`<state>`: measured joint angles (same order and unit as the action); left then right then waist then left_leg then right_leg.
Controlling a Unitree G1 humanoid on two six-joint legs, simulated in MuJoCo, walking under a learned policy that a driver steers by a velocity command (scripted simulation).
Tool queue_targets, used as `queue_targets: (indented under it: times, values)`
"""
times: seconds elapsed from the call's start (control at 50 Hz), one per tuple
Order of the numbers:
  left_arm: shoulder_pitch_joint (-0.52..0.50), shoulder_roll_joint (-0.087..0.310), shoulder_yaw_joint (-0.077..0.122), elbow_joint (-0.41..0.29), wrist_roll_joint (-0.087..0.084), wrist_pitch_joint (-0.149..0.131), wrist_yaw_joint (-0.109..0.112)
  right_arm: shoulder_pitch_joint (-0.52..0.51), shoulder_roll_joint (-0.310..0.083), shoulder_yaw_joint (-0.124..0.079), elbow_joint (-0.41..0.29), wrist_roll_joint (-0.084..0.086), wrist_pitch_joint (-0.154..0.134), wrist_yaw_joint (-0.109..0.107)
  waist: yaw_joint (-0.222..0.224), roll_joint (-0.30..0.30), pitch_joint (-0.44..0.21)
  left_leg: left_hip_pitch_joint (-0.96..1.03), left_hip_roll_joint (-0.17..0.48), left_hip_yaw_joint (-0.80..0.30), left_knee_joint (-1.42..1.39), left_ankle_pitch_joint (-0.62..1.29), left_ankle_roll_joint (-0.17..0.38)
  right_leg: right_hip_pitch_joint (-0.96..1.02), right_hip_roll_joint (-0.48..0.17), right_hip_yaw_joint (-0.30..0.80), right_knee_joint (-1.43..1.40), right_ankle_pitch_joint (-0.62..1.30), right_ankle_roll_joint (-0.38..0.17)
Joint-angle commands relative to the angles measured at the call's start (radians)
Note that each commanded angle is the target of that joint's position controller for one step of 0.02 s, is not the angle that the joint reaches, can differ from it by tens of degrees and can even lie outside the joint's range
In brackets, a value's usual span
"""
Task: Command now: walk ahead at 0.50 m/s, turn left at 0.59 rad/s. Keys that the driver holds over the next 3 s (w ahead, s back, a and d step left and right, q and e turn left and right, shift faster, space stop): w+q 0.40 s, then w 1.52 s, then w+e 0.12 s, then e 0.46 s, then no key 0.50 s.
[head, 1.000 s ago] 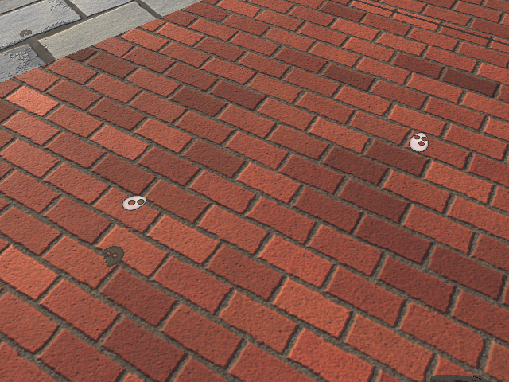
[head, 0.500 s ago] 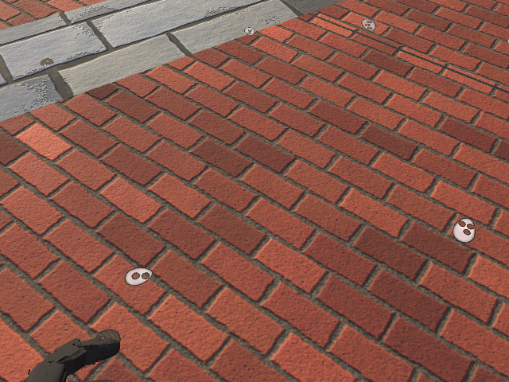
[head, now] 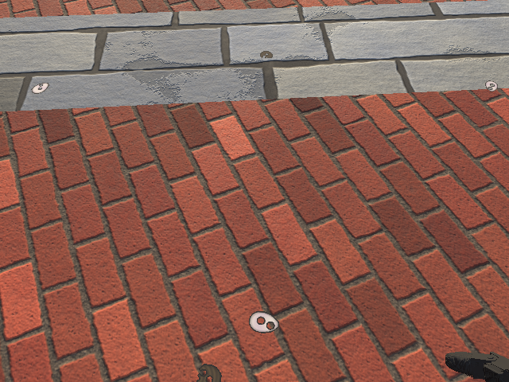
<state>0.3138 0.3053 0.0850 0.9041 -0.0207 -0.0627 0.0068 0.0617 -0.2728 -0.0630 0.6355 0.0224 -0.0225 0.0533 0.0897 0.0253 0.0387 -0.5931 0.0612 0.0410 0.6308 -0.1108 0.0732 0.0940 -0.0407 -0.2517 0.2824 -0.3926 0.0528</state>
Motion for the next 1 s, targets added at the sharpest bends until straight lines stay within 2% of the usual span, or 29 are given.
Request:
queue_targets:
  times: [0.02,0.04,0.06,0.08,0.1,0.12,0.14,0.16,0.2,0.24,0.34,0.38,0.44,0.48,0.5,0.52,0.54,0.56,0.58,0.6,0.62,0.64,0.7,0.78,0.84,0.92,0.96,0.98,1.0]
  values:
    - [-0.052,0.207,0.043,-0.064,-0.012,0.011,0.014,0.216,-0.168,-0.076,-0.023,0.001,-0.005,-0.005,-0.198,-0.107,-0.136,0.366,-0.122,0.082,-0.075,-0.028,0.081,-0.078,-0.211,0.022,0.365,1.053,-0.122]
    - [-0.035,0.164,0.025,-0.081,0.014,0.006,0.017,0.386,-0.25,-0.111,0.019,0.004,0.006,-0.026,-0.265,-0.007,-0.233,0.687,-0.027,-0.098,-0.087,-0.022,0.138,-0.329,-0.174,0.019,0.672,0.761,-0.076]
    - [0.048,0.017,-0.023,-0.146,0.049,-0.023,0.001,0.339,-0.359,-0.118,0.008,0.01,-0.003,-0.032,-0.127,0.252,-0.312,0.984,0.226,-0.674,-0.182,-0.174,0.317,-0.779,0.032,0.113,1.011,-0.178,-0.022]
    - [-0.057,0.1,-0.013,-0.158,0.008,-0.063,-0.014,0.382,-0.28,-0.093,-0.022,0.001,-0.017,-0.026,-0.211,0.138,-0.424,1.023,0.278,-0.864,-0.314,-0.279,0.344,-0.886,0.041,0.33,1.113,-0.212,-0.037]
    - [-0.146,0.14,-0.001,-0.188,-0.026,-0.081,-0.021,0.352,-0.225,-0.075,-0.006,-0.007,-0.031,-0.022,-0.219,0.09,-0.279,0.934,0.249,-0.715,-0.329,-0.195,0.293,-0.964,-0.002,0.329,1.097,-0.114,-0.057]
    - [-0.152,0.127,-0.007,-0.186,-0.013,-0.089,-0.016,0.294,-0.198,-0.066,-0.009,-0.003,-0.037,-0.023,-0.175,0.021,-0.196,0.784,0.203,-0.592,-0.328,-0.106,0.259,-0.924,-0.043,0.327,1.009,-0.027,-0.066]
    - [-0.145,0.13,-0.002,-0.174,0.014,-0.087,-0.009,0.22,-0.17,-0.056,-0.023,-0.007,-0.037,-0.026,-0.129,-0.005,-0.139,0.637,0.165,-0.501,-0.337,-0.007,0.234,-0.85,-0.072,0.327,0.924,0.023,-0.058]
    - [-0.121,0.139,0.005,-0.169,0.022,-0.075,-0.009,0.174,-0.147,-0.046,-0.041,-0.02,-0.038,-0.029,-0.091,0.013,-0.117,0.535,0.14,-0.448,-0.359,0.075,0.225,-0.775,-0.091,0.335,0.88,0.055,-0.052]
    - [-0.104,0.12,0.005,-0.174,0.029,-0.05,-0.01,0.155,-0.151,-0.046,-0.047,-0.02,-0.042,-0.036,-0.063,0.018,-0.1,0.43,0.121,-0.406,-0.394,0.157,0.235,-0.718,-0.089,0.321,0.808,0.082,-0.026]
    - [-0.145,0.092,-0.003,-0.192,0.039,-0.037,-0.007,0.175,-0.171,-0.052,-0.037,-0.015,-0.044,-0.05,-0.066,0.012,-0.074,0.365,0.094,-0.345,-0.41,0.197,0.233,-0.715,-0.072,0.305,0.706,0.166,0.003]
    - [-0.331,0.048,-0.025,-0.247,0.029,-0.044,-0.021,0.251,-0.187,-0.058,-0.003,-0.004,-0.035,-0.069,-0.141,0.043,-0.032,0.308,0.025,-0.285,-0.389,0.065,0.159,-0.625,0.005,0.292,0.343,0.477,0.016]
    - [-0.372,0.063,-0.022,-0.267,0.017,-0.05,-0.029,0.289,-0.189,-0.06,0.015,0.001,-0.031,-0.069,-0.157,0.053,-0.028,0.335,0.044,-0.329,-0.361,0.021,0.149,-0.599,0.022,0.305,0.285,0.494,0.008]
    - [-0.357,0.097,-0.009,-0.271,0.015,-0.061,-0.041,0.312,-0.167,-0.054,0.032,0.001,-0.024,-0.073,-0.147,0.08,-0.036,0.44,0.088,-0.401,-0.276,0.001,0.132,-0.586,0.022,0.322,0.227,0.418,-0.024]
    - [-0.286,0.107,0.001,-0.256,0.018,-0.069,-0.042,0.307,-0.156,-0.051,0.039,-0.003,-0.018,-0.073,-0.109,0.11,-0.047,0.473,0.092,-0.416,-0.211,0.078,0.11,-0.5,0.031,0.29,0.192,0.353,-0.062]
    - [-0.203,0.13,0.015,-0.236,0.027,-0.073,-0.037,0.306,-0.13,-0.041,0.036,-0.007,-0.018,-0.07,-0.069,0.106,-0.095,0.465,0.045,-0.389,-0.114,0.176,0.084,-0.368,0.031,0.28,0.172,0.349,-0.094]
    - [-0.067,0.175,0.027,-0.224,0.043,-0.078,-0.032,0.304,-0.087,-0.021,0.02,-0.019,-0.02,-0.067,-0.008,0.038,-0.222,0.372,-0.008,-0.327,0.127,0.11,0.046,-0.135,-0.102,0.405,0.205,0.364,-0.16]
    - [0.066,0.27,0.055,-0.183,0.053,-0.066,-0.032,0.457,-0.029,-0.004,0.015,0.007,-0.032,-0.068,-0.04,-0.268,-0.371,0.022,-0.156,-0.199,0.499,-0.239,-0.042,0.23,-0.317,0.843,0.144,0.195,-0.342]
    - [0.1,0.202,0.042,-0.164,0.016,-0.06,-0.043,0.454,-0.094,-0.008,0.027,0.015,-0.04,-0.07,-0.019,-0.297,-0.353,-0.151,-0.138,-0.233,0.638,-0.474,-0.054,0.257,-0.365,1.078,0.022,-0.084,-0.365]
    - [0.047,0.135,0.023,-0.175,0.008,-0.055,-0.039,0.332,-0.162,-0.027,0.018,0.019,-0.039,-0.069,0.004,-0.176,-0.2,-0.217,-0.09,-0.24,0.694,-0.398,-0.05,0.137,-0.33,0.952,0.001,-0.165,-0.316]
    - [-0.011,0.113,0.011,-0.186,0.02,-0.046,-0.035,0.243,-0.163,-0.025,-0.003,0.006,-0.038,-0.07,-0.008,-0.101,-0.12,-0.202,-0.05,-0.194,0.674,-0.324,-0.047,0.006,-0.287,0.818,-0.007,-0.092,-0.282]
    - [-0.052,0.091,0.002,-0.185,0.027,-0.04,-0.034,0.192,-0.15,-0.024,-0.018,-0.011,-0.041,-0.067,-0.03,-0.081,-0.051,-0.183,-0.021,-0.175,0.608,-0.274,-0.045,-0.113,-0.246,0.724,-0.033,0.007,-0.278]
    - [-0.075,0.073,-0.007,-0.186,0.035,-0.041,-0.032,0.194,-0.133,-0.025,-0.018,-0.015,-0.042,-0.063,-0.061,-0.103,-0.032,-0.13,0.014,-0.168,0.548,-0.233,-0.043,-0.187,-0.213,0.657,-0.055,0.09,-0.266]
    - [-0.066,0.081,-0.006,-0.169,0.023,-0.049,-0.029,0.214,-0.082,-0.013,-0.009,-0.012,-0.039,-0.056,-0.085,-0.131,-0.041,-0.074,0.038,-0.125,0.434,-0.188,-0.056,-0.246,-0.18,0.541,-0.104,0.259,-0.28]
    - [-0.03,0.131,0.006,-0.144,0.011,-0.042,-0.02,0.095,-0.046,0.008,-0.037,-0.019,-0.051,-0.05,-0.053,-0.099,-0.028,-0.064,0.045,-0.09,0.181,0.001,-0.075,-0.241,-0.164,0.421,-0.135,0.393,-0.275]
    - [0.018,0.146,0.007,-0.121,0.001,-0.031,-0.018,0.002,-0.041,0.013,-0.052,-0.01,-0.059,-0.037,-0.016,-0.099,-0.012,0.004,0.014,-0.058,0.019,0.128,-0.081,-0.238,-0.146,0.358,-0.128,0.409,-0.25]
    - [0.079,0.161,0.009,-0.088,-0.007,-0.011,-0.017,-0.083,-0.059,0.008,-0.084,0.0,-0.066,-0.019,-0.001,-0.108,0.012,0.016,-0.011,-0.051,-0.082,0.097,-0.055,-0.141,-0.196,0.373,-0.087,0.429,-0.232]
    - [0.075,0.177,0.014,-0.081,-0.009,0.001,-0.012,-0.056,-0.083,-0.001,-0.083,-0.002,-0.07,-0.013,-0.035,-0.12,-0.003,0.081,-0.028,-0.04,-0.124,0.037,-0.026,-0.096,-0.214,0.372,-0.03,0.535,-0.212]
    - [0.057,0.183,0.015,-0.082,-0.011,0.006,-0.008,0.016,-0.105,-0.014,-0.063,-0.007,-0.07,-0.016,-0.086,-0.117,-0.044,0.198,-0.053,-0.015,-0.16,0.037,-0.005,-0.098,-0.194,0.341,0.058,0.682,-0.193]
    - [0.059,0.162,0.006,-0.084,-0.007,0.008,-0.006,0.152,-0.149,-0.038,-0.021,-0.014,-0.068,-0.023,-0.149,-0.099,-0.135,0.403,-0.063,-0.006,-0.168,0.049,0.025,-0.145,-0.146,0.297,0.223,0.774,-0.167]
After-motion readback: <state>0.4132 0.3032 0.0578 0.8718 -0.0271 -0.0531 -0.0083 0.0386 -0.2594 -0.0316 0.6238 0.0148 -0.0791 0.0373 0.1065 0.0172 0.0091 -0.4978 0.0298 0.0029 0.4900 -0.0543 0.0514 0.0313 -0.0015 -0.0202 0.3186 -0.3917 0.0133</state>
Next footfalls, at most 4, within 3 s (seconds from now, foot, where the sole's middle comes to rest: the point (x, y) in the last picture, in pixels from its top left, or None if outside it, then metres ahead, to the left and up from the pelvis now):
0.04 left None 0.19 0.11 -0.76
0.52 right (303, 363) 0.50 -0.05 -0.76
1.02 left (185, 289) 0.67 0.28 -0.76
1.52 right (245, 192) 1.03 0.15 -0.76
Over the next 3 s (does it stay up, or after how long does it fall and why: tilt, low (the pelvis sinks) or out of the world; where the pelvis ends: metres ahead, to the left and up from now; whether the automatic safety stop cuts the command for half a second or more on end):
stays up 1.28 0.37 0.01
